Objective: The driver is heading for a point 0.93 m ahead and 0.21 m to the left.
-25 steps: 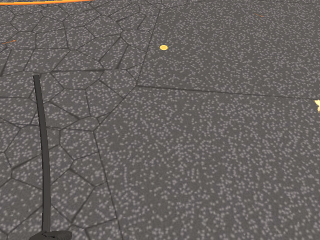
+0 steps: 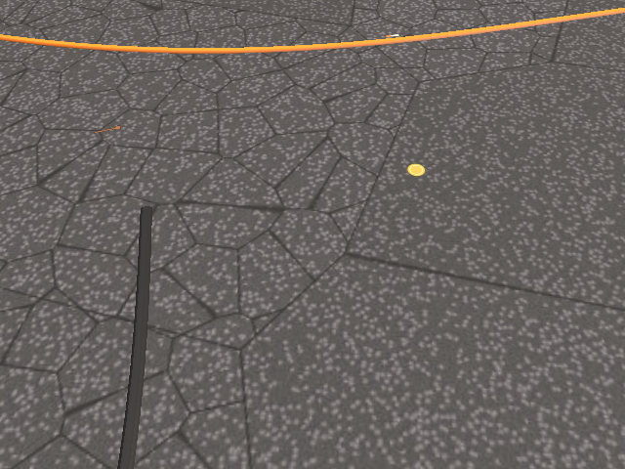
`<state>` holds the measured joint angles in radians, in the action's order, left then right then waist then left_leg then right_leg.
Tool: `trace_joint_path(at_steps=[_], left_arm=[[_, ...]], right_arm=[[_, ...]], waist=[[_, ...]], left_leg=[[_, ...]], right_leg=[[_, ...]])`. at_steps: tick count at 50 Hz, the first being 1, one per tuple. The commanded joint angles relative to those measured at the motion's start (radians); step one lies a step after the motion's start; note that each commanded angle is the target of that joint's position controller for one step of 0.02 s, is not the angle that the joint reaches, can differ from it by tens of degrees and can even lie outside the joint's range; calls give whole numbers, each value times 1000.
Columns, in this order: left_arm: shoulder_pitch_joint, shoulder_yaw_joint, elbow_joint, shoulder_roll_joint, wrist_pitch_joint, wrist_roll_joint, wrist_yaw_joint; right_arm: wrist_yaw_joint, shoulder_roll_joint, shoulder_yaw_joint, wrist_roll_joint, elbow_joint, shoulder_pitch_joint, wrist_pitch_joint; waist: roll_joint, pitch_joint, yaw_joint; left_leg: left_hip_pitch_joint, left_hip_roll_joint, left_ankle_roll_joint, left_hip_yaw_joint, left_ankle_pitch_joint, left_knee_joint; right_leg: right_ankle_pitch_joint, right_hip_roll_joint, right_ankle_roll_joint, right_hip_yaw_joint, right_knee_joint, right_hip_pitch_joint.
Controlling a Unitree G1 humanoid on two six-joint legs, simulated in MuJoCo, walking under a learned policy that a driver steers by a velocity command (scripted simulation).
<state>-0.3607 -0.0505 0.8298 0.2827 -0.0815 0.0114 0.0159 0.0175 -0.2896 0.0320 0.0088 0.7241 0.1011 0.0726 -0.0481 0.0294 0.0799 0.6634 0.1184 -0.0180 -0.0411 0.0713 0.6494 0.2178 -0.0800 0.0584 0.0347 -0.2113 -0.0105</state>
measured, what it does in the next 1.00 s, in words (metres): walks ahead: left foot, then right foot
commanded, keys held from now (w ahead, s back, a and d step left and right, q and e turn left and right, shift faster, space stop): w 0.80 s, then w+q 0.20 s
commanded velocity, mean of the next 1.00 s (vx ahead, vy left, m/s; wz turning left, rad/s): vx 0.50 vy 0.00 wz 0.04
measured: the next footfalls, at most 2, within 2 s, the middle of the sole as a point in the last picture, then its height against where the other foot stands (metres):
left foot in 0.14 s outside the picture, level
right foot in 0.68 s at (397, 432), level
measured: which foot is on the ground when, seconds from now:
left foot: up 0.00-0.12, down 0.14-0.70, up 0.72-1.00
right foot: down 0.00-0.16, up 0.18-0.66, down 0.68-1.00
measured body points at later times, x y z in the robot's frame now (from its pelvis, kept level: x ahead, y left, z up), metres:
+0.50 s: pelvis +0.28 +0.06 +0.00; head +0.31 +0.06 +0.45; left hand +0.46 +0.31 -0.10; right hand +0.31 -0.23 -0.12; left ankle +0.23 +0.14 -0.74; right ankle +0.45 -0.12 -0.69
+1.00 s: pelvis +0.56 -0.01 +0.00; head +0.58 -0.02 +0.45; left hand +0.59 +0.27 -0.12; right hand +0.72 -0.28 -0.11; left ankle +0.69 +0.18 -0.67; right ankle +0.53 -0.09 -0.74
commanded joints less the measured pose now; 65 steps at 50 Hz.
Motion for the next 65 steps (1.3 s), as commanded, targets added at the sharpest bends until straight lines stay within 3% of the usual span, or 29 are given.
trace_joint_path(at_steps=[1, 5, 7, 8, 9, 10, 11, 13, 17, 24, 29, 32, 34, 35, 36, 37, 38, 39, 40, 42, 47, 51, 56, 59, 61, 62, 63, 64, 65], left_arm=[[-22, -43, -28, 180, 0, 9, -9], [-26, -50, -3, 199, 26, 11, -19], [-6, -40, -8, 179, 36, 2, -24], [-24, -14, -36, 121, 34, -26, -27], [-158, 15, -41, 12, 12, -10, -16], [-80, -9, -30, 130, -6, 11, -10], [19, -22, -61, 169, -17, 32, -5], [94, -21, -74, 145, -19, 9, -12], [55, -15, -60, 86, 17, -1, -15], [291, 3, -124, 48, 3, -6, -1], [408, 3, -172, 63, -9, 4, 23], [356, -10, -165, 96, -14, 2, 32], [110, -50, -91, 168, -14, -3, 20], [-65, -69, -61, 243, -8, -10, 8], [-79, -75, -44, 288, -4, -9, 15], [-52, -49, -58, 183, -6, 5, 16], [19, -37, -68, 151, -8, 2, 13], [83, -32, -77, 138, -8, -5, 13], [124, -25, -81, 112, -10, -12, 15], [150, -21, -76, 90, -20, -23, 14], [117, -33, -24, 123, -36, -27, -3], [112, -32, -6, 137, -32, -23, -15], [32, -40, 43, 157, 1, -8, -23], [55, -50, 38, 187, 29, -1, -35], [78, -57, 25, 206, 48, -3, -49], [91, -52, 13, 199, 50, -2, -55], [19, -21, -29, 110, 30, -27, -47], [11, 4, -48, 55, -13, -28, -26], [125, -19, -71, 140, -47, 12, -6]], right_arm=[[17, -59, 9, 8, -95, -119, 21], [31, -95, 22, 4, -103, -88, 25], [18, -165, 60, 0, -39, 147, 24], [6, -240, 79, -9, -10, 324, 18], [14, -288, 87, -10, 8, 340, 15], [15, -181, 60, 3, -5, 325, 15], [12, -151, 49, 1, -11, 258, 16], [13, -119, 40, -13, -22, 156, 17], [14, -110, 39, -11, -2, 136, 37], [-11, -156, 50, 0, 59, 216, 22], [-17, -174, 58, 10, 114, 290, -2], [-26, -191, 66, 13, 124, 272, -18], [-31, -166, 54, 6, 117, 252, -28], [-34, -109, 29, -22, 91, 273, -26], [-22, -4, 1, -8, 85, 397, -4], [-15, -121, 25, 14, 94, 316, 16], [-10, -159, 37, 34, 65, 223, 30], [-14, -147, 35, 28, 58, 179, 34], [-17, -139, 40, 11, 56, 158, 32], [-15, -105, 38, 14, 76, 210, 9], [-21, -73, 36, 13, 53, 134, -20], [-2, -48, 28, 10, 21, 30, -9], [28, -32, 18, 11, -55, -99, -7], [48, -58, 32, 12, -85, -81, -11], [46, -115, 66, 12, -60, 81, -19], [32, -172, 98, 14, -22, 245, -22], [10, -285, 131, 12, -6, 351, -31], [12, -278, 118, 18, -30, 323, -22], [12, -203, 95, 8, -33, 316, -16]], waist=[[86, 56, 4], [115, 16, -42], [103, -145, -164], [-26, -309, -216], [-290, -410, -135], [-153, -351, -184], [-97, -208, -177], [6, -76, -125], [-23, -52, -66], [-4, 23, -134], [-9, 51, -161], [-31, 11, -112], [-13, -152, 12], [126, -309, 60], [377, -399, -21], [239, -325, 26], [191, -188, 15], [109, -119, -15], [95, -67, -38], [131, -67, -81], [101, 3, -72], [95, 28, -36], [75, 67, 10], [110, 26, -33], [135, -81, -131], [97, -163, -217], [-105, -284, -202], [-171, -401, -157], [-84, -335, -207]], left_leg=[[-36, -28, 17, 16, 32, -90], [-110, -66, 70, 34, -127, -147], [-466, -101, 125, 73, -114, -165], [-776, 93, 188, -149, -68, -123], [-1056, 272, 341, -630, -329, -261], [-1020, 250, 307, -656, -471, -333], [-897, 221, 269, -509, -439, -353], [-663, 150, 250, -332, -215, -400], [-520, 107, 268, -185, -52, -492], [-532, 53, 223, -28, -35, -538], [-680, 122, 213, -46, -15, -481], [-751, 143, 186, -47, 174, -383], [-664, 61, 137, 20, 355, -85], [-451, -9, 99, 66, 33, 244], [-68, -191, 47, 11, -638, 531], [45, -134, 58, -95, -657, 625], [92, -85, 72, -70, -560, 617], [58, -36, 68, -43, -467, 574], [28, -8, 59, -35, -409, 518], [-66, 24, 45, -46, -348, 479], [24, 13, 10, -80, -164, 315], [-21, -13, 17, -16, 35, 84], [53, -32, 53, 35, -18, -43], [-19, -87, 98, 104, -166, -57], [-245, -162, 144, 152, -233, -58], [-504, -174, 187, 109, -179, -122], [-899, 64, 322, -292, -211, -123], [-1084, 227, 465, -785, -338, -301], [-1046, 201, 407, -692, -369, -345]], right_leg=[[-221, 295, 147, -131, 64, -37], [-431, 335, 110, -142, -58, 92], [-645, 255, 62, -76, -352, 19], [-342, 186, 24, -30, -679, -190], [336, 4, -32, -71, -977, -575], [364, 58, -24, -178, -1069, -687], [273, 106, -13, -150, -1065, -740], [126, 182, -25, -112, -965, -684], [38, 217, -60, -102, -860, -589], [-307, 185, -82, -56, -446, -601], [-266, 158, -47, -60, -320, -626], [-156, 127, -5, -38, -285, -530], [-177, 96, 50, -6, -266, -159], [-203, 296, 115, -240, -300, 143], [50, 468, 269, -712, -164, 409], [189, 442, 233, -719, -97, 361], [152, 413, 193, -574, -74, 235], [43, 375, 175, -474, -51, 105], [-57, 341, 170, -400, -23, 6], [-143, 314, 164, -299, 32, -86], [-260, 303, 157, -113, 103, -119], [-287, 271, 112, 21, 124, -104], [-396, 335, 100, 76, 62, 94], [-748, 356, 71, 114, -77, 171], [-1002, 337, 42, 145, -329, 145], [-903, 296, 6, 163, -559, 8], [-370, 186, -51, 166, -932, -386], [363, 4, -76, -33, -1167, -668], [319, 75, -49, -150, -1201, -776]])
